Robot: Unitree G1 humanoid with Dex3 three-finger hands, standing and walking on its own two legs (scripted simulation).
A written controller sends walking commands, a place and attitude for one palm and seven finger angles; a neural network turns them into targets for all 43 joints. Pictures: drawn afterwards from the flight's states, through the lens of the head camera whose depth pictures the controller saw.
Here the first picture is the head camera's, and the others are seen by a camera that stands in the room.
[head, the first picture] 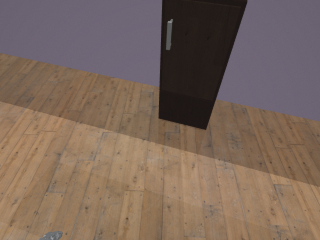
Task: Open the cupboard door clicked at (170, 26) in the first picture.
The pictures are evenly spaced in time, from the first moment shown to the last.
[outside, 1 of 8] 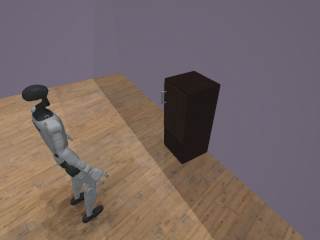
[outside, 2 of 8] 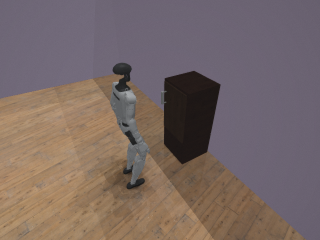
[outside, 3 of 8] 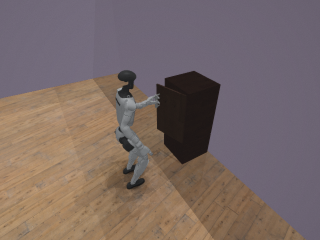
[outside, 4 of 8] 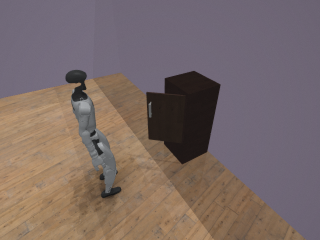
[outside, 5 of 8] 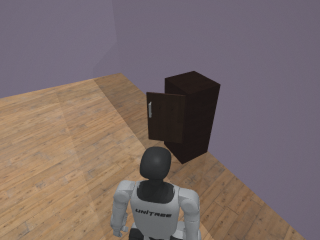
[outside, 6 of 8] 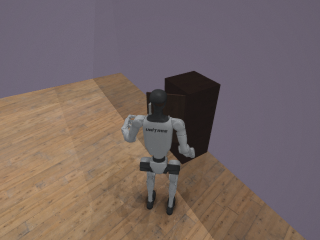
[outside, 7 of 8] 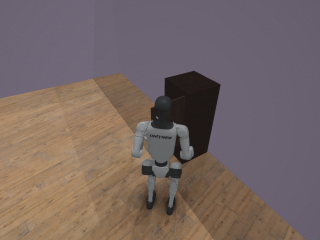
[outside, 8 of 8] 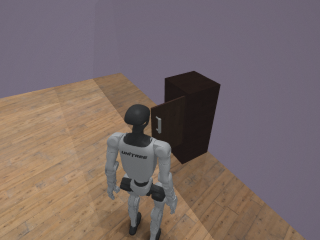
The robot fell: no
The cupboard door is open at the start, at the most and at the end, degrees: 0 95 94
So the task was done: yes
